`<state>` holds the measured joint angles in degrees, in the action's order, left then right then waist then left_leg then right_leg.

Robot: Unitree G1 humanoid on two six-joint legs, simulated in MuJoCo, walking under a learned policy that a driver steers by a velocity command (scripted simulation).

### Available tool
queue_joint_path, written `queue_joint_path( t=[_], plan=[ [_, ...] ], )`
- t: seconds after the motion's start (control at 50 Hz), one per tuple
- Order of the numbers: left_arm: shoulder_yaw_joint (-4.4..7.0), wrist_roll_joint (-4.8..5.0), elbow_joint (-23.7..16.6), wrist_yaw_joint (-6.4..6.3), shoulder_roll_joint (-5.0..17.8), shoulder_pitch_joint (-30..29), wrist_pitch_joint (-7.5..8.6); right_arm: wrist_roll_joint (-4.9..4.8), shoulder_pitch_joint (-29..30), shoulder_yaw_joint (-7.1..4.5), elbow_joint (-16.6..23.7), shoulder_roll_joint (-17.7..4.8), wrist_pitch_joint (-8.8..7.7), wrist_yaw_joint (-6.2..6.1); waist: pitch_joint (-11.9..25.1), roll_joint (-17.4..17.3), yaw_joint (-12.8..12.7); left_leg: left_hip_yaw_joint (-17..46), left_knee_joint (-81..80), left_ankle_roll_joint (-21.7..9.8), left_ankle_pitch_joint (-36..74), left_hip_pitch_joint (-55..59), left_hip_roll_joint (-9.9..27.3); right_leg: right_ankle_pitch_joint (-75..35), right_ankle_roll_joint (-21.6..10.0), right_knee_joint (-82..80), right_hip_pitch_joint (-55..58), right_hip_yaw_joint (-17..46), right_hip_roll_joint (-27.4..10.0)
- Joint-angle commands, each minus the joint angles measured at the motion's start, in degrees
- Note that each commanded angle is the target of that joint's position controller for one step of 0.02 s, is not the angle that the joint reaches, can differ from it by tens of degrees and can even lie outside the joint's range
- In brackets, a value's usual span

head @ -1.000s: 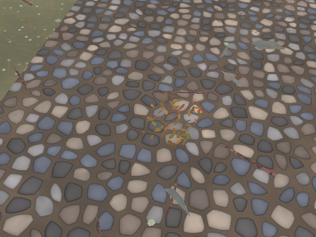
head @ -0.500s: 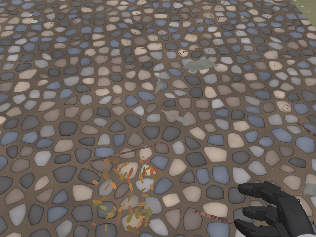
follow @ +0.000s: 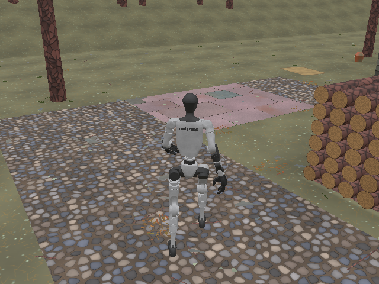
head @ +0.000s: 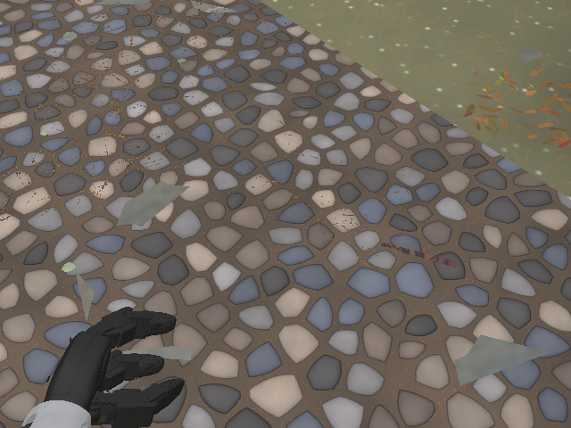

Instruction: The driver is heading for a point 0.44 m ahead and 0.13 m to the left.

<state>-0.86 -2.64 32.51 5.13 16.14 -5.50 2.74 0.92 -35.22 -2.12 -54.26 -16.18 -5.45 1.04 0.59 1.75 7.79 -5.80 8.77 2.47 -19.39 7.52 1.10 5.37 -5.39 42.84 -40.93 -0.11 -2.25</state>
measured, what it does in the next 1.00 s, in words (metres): walks ahead, turning left: right foot, then left foot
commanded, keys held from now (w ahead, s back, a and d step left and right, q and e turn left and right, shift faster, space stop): w+q+shift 0.28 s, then shift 0.72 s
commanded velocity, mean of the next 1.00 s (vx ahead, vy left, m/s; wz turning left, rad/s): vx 0.51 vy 0.00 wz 0.32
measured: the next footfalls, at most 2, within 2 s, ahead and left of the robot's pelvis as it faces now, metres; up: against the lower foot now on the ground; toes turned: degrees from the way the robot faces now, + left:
right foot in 0.06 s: +0.24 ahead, -0.11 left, +0.00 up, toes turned +1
left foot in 0.48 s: +0.61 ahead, +0.15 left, +0.00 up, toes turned +19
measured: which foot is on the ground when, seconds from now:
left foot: down 0.00-0.06, up 0.08-0.46, down 0.48-1.00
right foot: up 0.00-0.04, down 0.06-0.48, up 0.50-0.86, down 0.88-1.00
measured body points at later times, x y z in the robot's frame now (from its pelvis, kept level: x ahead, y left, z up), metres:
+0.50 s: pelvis +0.43 +0.05 -0.03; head +0.46 +0.06 +0.42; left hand +0.32 +0.30 -0.16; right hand +0.70 -0.12 -0.12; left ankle +0.57 +0.14 -0.73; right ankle +0.22 -0.11 -0.67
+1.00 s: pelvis +0.56 +0.04 +0.01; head +0.57 +0.02 +0.46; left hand +0.55 +0.28 -0.12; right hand +0.72 -0.16 -0.14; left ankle +0.57 +0.14 -0.73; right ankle +0.63 -0.05 -0.73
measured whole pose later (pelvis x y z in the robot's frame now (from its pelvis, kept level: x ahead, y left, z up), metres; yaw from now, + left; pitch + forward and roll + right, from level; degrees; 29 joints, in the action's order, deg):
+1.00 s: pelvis +0.56 +0.04 +0.01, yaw +20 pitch -1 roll +1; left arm -0.7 -1.1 51.6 -1.7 10.5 14.8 0.4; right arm 0.8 -12.9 -0.5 -52.2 -12.1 0.4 -0.2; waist -0.1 -1.6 1.1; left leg -0.5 24.6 -2.3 -9.0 -14.3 -3.1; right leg 11.6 -1.2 27.5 -15.1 -1.0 0.0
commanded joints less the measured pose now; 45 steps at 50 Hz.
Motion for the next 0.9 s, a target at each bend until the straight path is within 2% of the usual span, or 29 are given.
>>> queue_joint_path(
  t=[0.02, 0.04, 0.06, 0.08, 0.1, 0.12, 0.14, 0.16, 0.2, 0.26, 0.32, 0.36, 0.42, 0.44, 0.46, 0.48, 0.5, 0.52, 0.54, 0.56, 0.58, 0.6, 0.64, 0.7, 0.76, 0.82, 0.86, 0.88, 0.9],
  plan=[
    [1.64, -0.09, -0.6, -1.46, 5.7, 6.3, 1.15, -0.04, 7.3, -2.38, 4.6, -13.7, -1.11, -0.16, -1.3, -6.9, -11.3, 5.8, 5.5, -9.9, 57.6, -11.8, 11.8, 4.7, -0.7, -6.4, 23.7, -3.7, 4.7],
    [2.74, -0.39, 3.0, -2.50, 7.6, 17.6, 1.51, -0.28, 7.8, -2.54, 4.4, -14.6, -0.65, -0.49, 4.7, -7.2, -17.1, 5.1, 19.5, -9.3, 60.6, -14.0, 10.7, 4.9, -1.1, -9.6, 36.9, -3.2, 6.2],
    [4.25, -1.36, 5.9, -3.81, 10.9, 27.3, 1.75, -0.68, 8.6, -2.17, 5.1, -13.3, -0.71, -0.42, 10.5, -6.7, -21.6, 4.7, 35.9, -8.5, 47.4, -25.2, 7.7, 6.8, -1.3, -9.1, 52.8, 1.4, 0.8],
    [5.70, -2.98, 6.5, -5.03, 16.5, 32.3, 2.25, -0.82, 5.3, -0.35, 7.7, -3.6, -0.79, 0.02, 19.5, 8.1, -18.4, 5.2, 58.6, -8.4, -0.1, -40.3, 1.1, 26.7, -2.5, -12.5, 66.6, 23.7, -17.8],
    [6.00, -1.84, 5.5, -5.24, 17.2, 32.7, 1.71, -2.62, 4.8, -0.76, 9.8, -4.4, -0.39, -0.15, 26.1, 11.1, -17.3, 10.6, 70.9, -9.2, -6.7, -47.2, -1.6, 34.1, -3.9, -24.0, 65.1, 45.1, -25.3],
    [5.43, -1.04, 6.4, -5.23, 12.9, 27.9, 1.57, -2.02, 10.1, -1.60, 10.2, -6.8, 0.28, -0.42, 15.0, 4.9, -15.1, 10.9, 72.5, -9.4, 0.2, -52.1, 1.5, 32.8, -3.7, -25.5, 57.1, 37.8, -21.8],
    [4.47, -0.36, 6.9, -5.10, 8.5, 24.2, 2.09, -1.37, 12.9, -1.14, 10.3, -5.2, 0.52, -0.04, 5.9, 2.7, -13.4, 9.8, 69.2, -8.9, 4.2, -52.8, 3.5, 24.9, -3.7, -26.3, 48.3, 28.5, -19.1],
    [4.12, -0.26, 7.5, -4.95, 6.3, 22.1, 2.54, -1.07, 13.2, -1.03, 9.5, -3.9, 1.12, 0.42, 2.0, 2.2, -11.1, 9.8, 67.0, -8.1, 5.4, -50.8, 4.9, 17.3, -2.9, -28.0, 42.3, 22.0, -16.5],
    [3.64, 0.81, 8.9, -5.06, 4.0, 21.6, 3.45, 0.12, 11.2, -1.05, 8.7, -2.0, 3.28, 1.28, -0.4, 4.7, -7.3, 9.7, 65.6, -6.8, 5.5, -47.2, 6.5, 11.5, -2.1, -31.1, 35.2, 13.4, -14.6],
    [3.53, 1.98, 11.7, -4.75, 2.3, 23.0, 5.10, 0.68, 19.1, -1.05, 11.7, -0.7, 5.21, 2.21, -4.9, 2.4, -6.4, 8.6, 63.3, -6.3, 9.4, -52.9, 7.9, 0.7, -1.0, -34.9, 34.6, 3.0, -13.2],
    [2.99, 1.58, 13.0, -5.00, 1.1, 21.4, 5.84, 0.92, 26.0, 0.05, 15.3, 0.7, 4.50, 3.00, -8.7, 2.0, -4.6, 5.4, 49.5, -6.5, 18.8, -48.8, 5.7, -20.8, 0.2, -34.6, 29.6, -9.0, -8.5],
    [3.13, 2.20, 13.9, -5.35, 3.0, 22.5, 6.25, 1.22, 29.0, 0.92, 15.7, 1.2, 3.27, 3.92, -9.0, -0.8, -5.4, -0.4, 33.0, -7.0, 27.5, -37.9, 1.3, -29.1, 0.5, -34.2, 27.2, -13.1, -6.6],
    [4.37, 3.18, 14.7, -6.22, 9.9, 24.1, 5.71, 2.35, 20.3, 0.32, 11.8, -1.6, 2.62, 3.70, -1.9, 2.0, -2.2, -3.0, 26.8, -9.0, 27.5, -22.4, -6.4, -49.3, 1.0, -21.6, 33.5, -12.4, -8.5],
    [4.63, 3.04, 14.7, -6.48, 11.1, 23.9, 4.70, 2.83, 12.5, -0.49, 9.3, -3.8, 2.34, 3.07, 2.6, 2.5, 0.9, -0.8, 25.8, -10.5, 25.9, -14.9, -7.4, -51.2, 1.3, -10.3, 34.8, -11.8, -8.7],
    [4.50, 3.40, 14.6, -6.74, 10.9, 23.0, 3.94, 3.50, 5.6, -1.17, 6.9, -5.4, 1.92, 2.26, 5.8, 2.2, 4.5, 2.3, 20.5, -12.0, 31.2, -7.5, -5.8, -43.0, 2.2, 3.3, 33.2, -12.1, -7.2],
    [4.01, 3.16, 15.0, -6.65, 7.1, 26.8, 3.17, 3.39, 5.9, -2.20, 6.1, -9.8, 1.58, 1.29, 7.3, -5.0, 1.7, 8.4, 20.9, -13.0, 53.8, -1.6, 2.1, -0.8, 3.6, 24.0, 27.0, -13.0, 0.5],
    [2.28, 4.76, 14.3, -6.68, 0.8, 41.3, 2.23, 3.36, 8.9, -3.41, 8.1, -15.7, 1.48, 0.81, 21.2, -16.2, -6.8, 29.7, 33.5, -22.4, 100.7, 19.1, 21.6, 34.0, 5.1, 48.4, 10.8, -4.0, 5.0],
    [2.58, 4.10, 14.5, -7.10, 4.6, 38.5, 1.77, -0.19, 7.4, -3.81, 10.1, -14.4, 1.98, 0.58, 31.3, -6.2, -2.5, 34.2, 28.7, -25.3, 97.3, 19.7, 23.8, 27.7, 5.0, 50.3, 9.5, 6.4, 4.6],
    [2.48, 3.95, 13.3, -7.08, 5.5, 34.0, 1.53, -1.21, 13.6, -3.43, 10.9, -12.3, 2.73, -0.45, 24.0, -5.8, -3.9, 31.6, 21.9, -25.4, 75.3, 10.6, 21.4, 22.1, 5.4, 47.3, 6.3, 4.8, 2.2],
    [2.51, 2.24, 13.1, -6.80, 6.1, 30.0, 1.35, -1.31, 18.5, -1.97, 11.1, -7.5, 3.24, -0.82, 13.9, -1.3, -6.2, 28.2, 17.3, -22.8, 60.6, -1.2, 17.5, 19.5, 5.6, 40.6, 6.7, 3.3, -0.3],
    [2.29, 1.30, 12.9, -6.45, 5.1, 27.7, 0.60, -1.13, 20.6, -1.04, 10.7, -5.0, 3.27, -1.32, 7.5, -1.1, -7.6, 24.8, 14.6, -21.4, 56.8, -9.2, 15.2, 19.9, 5.8, 36.0, 7.7, 3.2, -1.3],
    [2.32, 0.65, 13.6, -6.35, 4.5, 28.6, -0.86, -1.08, 20.6, -0.47, 10.2, -3.8, 3.09, -1.43, 5.0, -0.4, -8.8, 21.2, 11.8, -19.9, 57.0, -17.0, 13.8, 19.2, 6.1, 31.7, 13.2, 2.9, -1.8],
    [1.99, 1.07, 14.1, -6.27, 1.9, 29.6, -2.62, 0.04, 20.3, -0.45, 9.0, -4.3, 2.27, -0.98, 5.0, -0.8, -10.3, 16.1, 9.8, -18.9, 59.2, -24.5, 11.8, 18.4, 6.2, 25.1, 20.3, 1.7, -1.5],
    [1.66, 1.68, 14.3, -6.42, -0.1, 28.6, -2.82, 0.63, 22.7, -0.20, 8.4, -3.7, 1.68, -0.41, 6.8, -3.6, -11.4, 10.5, 9.7, -17.0, 58.0, -25.4, 8.6, 13.4, 5.6, 13.7, 22.7, 1.0, -1.2],
    [1.72, 1.72, 14.6, -6.64, 0.0, 25.0, -3.16, 0.54, 22.4, -0.07, 7.4, -2.8, 2.35, 0.03, 6.7, -6.9, -9.5, 9.8, 8.4, -15.1, 43.0, -25.3, 7.3, 7.5, 5.6, 4.7, 25.0, 0.0, -0.6],
    [1.84, 1.52, 14.7, -6.92, 0.3, 22.4, -3.52, 0.61, 22.0, -0.12, 6.5, -2.8, 3.65, -0.06, 4.0, -7.3, -8.1, 13.2, 7.6, -14.4, 23.1, -27.4, 8.5, 7.9, 5.4, -2.2, 27.6, -0.2, -0.1],
    [1.59, 0.95, 15.6, -7.09, -0.7, 23.3, -3.10, 0.13, 23.1, 0.22, 6.3, -2.1, 4.53, -0.64, 1.4, -5.9, -9.1, 14.7, 9.4, -12.0, 10.3, -30.9, 7.6, 6.2, 4.2, -12.6, 32.4, -0.6, 0.4],
    [1.68, 0.42, 15.6, -7.26, 0.3, 23.4, -2.57, 0.32, 21.8, 0.60, 5.9, -0.9, 4.75, -1.00, 0.0, -3.3, -8.9, 15.2, 11.1, -9.6, 5.4, -32.2, 6.1, 4.8, 3.4, -18.5, 34.0, 3.0, -2.1],
    [1.97, -0.31, 15.1, -7.56, 3.5, 23.7, -1.78, 0.43, 19.4, 1.00, 6.1, 1.0, 4.86, -1.19, -0.7, 3.3, -6.9, 12.5, 17.1, -7.1, 1.8, -31.9, 2.1, 0.9, 2.0, -24.8, 33.1, 12.7, -10.3]
  ],
)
